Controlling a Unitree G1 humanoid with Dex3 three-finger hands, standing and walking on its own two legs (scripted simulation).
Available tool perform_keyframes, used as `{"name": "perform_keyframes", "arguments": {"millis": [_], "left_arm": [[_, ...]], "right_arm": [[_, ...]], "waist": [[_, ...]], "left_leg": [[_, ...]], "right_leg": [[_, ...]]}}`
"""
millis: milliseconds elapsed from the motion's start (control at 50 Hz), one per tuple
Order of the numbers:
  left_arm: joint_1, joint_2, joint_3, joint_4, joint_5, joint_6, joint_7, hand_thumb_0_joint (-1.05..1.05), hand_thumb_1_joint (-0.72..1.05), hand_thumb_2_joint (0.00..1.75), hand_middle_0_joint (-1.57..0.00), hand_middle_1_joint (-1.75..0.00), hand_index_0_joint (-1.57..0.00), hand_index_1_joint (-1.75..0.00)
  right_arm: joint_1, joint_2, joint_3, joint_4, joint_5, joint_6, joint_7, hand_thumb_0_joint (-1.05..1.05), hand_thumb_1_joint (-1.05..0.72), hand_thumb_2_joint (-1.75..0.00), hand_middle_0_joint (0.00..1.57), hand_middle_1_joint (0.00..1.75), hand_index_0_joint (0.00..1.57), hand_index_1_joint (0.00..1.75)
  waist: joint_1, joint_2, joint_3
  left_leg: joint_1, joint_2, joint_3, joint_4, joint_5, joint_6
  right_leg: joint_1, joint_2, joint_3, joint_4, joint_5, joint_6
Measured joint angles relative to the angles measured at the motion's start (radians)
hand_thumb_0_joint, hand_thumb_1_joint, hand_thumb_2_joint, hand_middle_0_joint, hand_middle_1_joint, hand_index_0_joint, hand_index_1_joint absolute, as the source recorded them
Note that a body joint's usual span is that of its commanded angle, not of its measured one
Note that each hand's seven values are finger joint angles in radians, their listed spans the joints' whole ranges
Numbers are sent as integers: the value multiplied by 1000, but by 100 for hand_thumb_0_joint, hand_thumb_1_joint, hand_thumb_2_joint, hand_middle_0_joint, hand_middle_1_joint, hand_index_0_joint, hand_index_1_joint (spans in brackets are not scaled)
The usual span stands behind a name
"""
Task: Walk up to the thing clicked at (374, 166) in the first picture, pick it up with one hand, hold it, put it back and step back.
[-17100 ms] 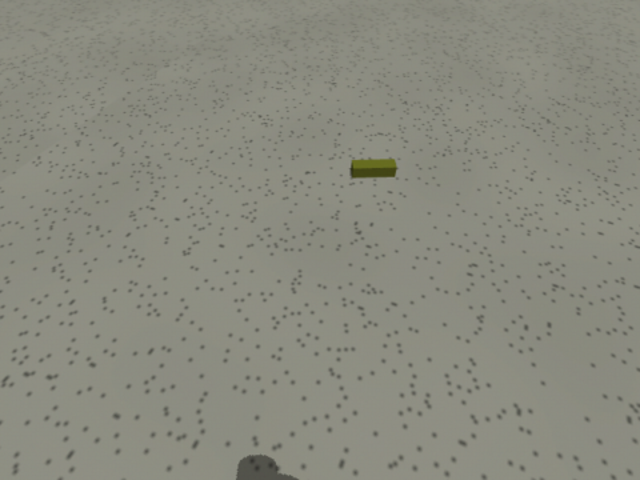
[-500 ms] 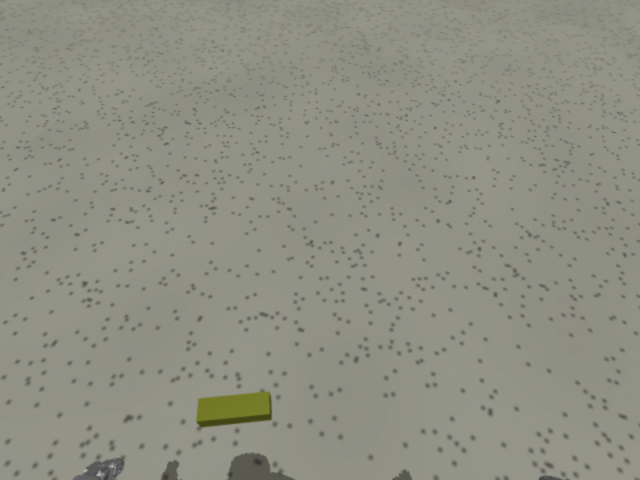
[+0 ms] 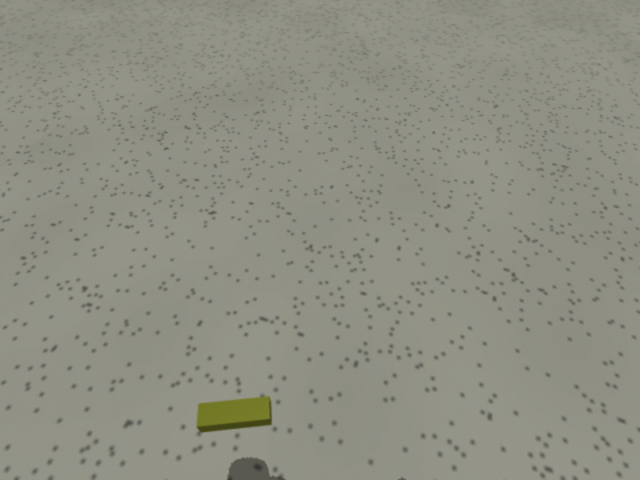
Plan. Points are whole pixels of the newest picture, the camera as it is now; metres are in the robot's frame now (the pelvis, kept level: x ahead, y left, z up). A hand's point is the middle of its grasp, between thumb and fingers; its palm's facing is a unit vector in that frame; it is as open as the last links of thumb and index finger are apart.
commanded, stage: walk up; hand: left
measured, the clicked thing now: (235, 414) +0.43 +0.24 -0.75
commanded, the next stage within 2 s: stand in 0.14 s
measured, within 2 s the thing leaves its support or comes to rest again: neither
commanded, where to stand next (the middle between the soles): +0.06 -0.02 m, yaw +2 degrees
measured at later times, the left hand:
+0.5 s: hand out of the picture +0.08 +0.26 -0.15, palm faces +0.00 -0.93 -0.36, open 7.4 cm
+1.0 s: hand out of the picture +0.06 +0.27 -0.16, palm faces +0.01 -0.94 -0.34, open 7.4 cm
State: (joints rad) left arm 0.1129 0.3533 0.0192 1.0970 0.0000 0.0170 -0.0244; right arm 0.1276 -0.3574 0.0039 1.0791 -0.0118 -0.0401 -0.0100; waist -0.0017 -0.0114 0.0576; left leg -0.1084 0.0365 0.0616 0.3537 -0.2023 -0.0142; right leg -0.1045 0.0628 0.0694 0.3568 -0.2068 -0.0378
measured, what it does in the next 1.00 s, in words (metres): stands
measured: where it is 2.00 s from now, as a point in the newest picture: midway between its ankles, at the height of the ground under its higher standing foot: outside the picture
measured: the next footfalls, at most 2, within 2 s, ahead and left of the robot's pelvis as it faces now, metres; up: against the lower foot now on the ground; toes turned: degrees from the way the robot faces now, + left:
none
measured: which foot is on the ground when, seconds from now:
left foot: down 0.00-1.00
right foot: down 0.00-1.00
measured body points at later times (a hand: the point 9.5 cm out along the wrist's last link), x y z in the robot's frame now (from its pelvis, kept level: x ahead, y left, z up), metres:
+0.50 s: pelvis +0.00 +0.01 +0.00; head +0.01 +0.00 +0.45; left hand +0.08 +0.31 -0.12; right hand +0.09 -0.29 -0.13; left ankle -0.01 +0.13 -0.75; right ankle -0.01 -0.10 -0.75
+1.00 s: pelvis +0.00 +0.01 +0.00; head +0.00 +0.01 +0.45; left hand +0.06 +0.32 -0.13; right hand +0.08 -0.29 -0.13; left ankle -0.01 +0.13 -0.75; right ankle -0.01 -0.10 -0.75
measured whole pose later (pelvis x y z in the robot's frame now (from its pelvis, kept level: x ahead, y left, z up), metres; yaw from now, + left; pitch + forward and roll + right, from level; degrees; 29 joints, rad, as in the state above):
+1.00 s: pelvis +0.00 +0.01 +0.00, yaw +2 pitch -2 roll +0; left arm 0.11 0.35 -0.01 1.15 0.00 -0.01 0.00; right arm 0.10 -0.35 0.00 1.15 -0.01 -0.02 0.01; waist 0.00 0.00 0.05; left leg -0.10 0.00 0.03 0.29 -0.15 0.01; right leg -0.08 0.03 0.04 0.29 -0.17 -0.01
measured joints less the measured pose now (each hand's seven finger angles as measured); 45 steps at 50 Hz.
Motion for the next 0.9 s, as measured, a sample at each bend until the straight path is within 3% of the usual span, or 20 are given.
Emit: {"name": "perform_keyframes", "arguments": {"millis": [900], "left_arm": [[-7,-4,-23,53,1,-32,24,1,91,90,-20,-30,-20,-30]], "right_arm": [[-32,8,0,70,3,23,15,1,-91,-90,20,30,20,30]], "waist": [[-2,8,-6]], "left_leg": [[14,-30,-29,-66,46,17]], "right_leg": [[30,-30,-28,-73,36,21]]}}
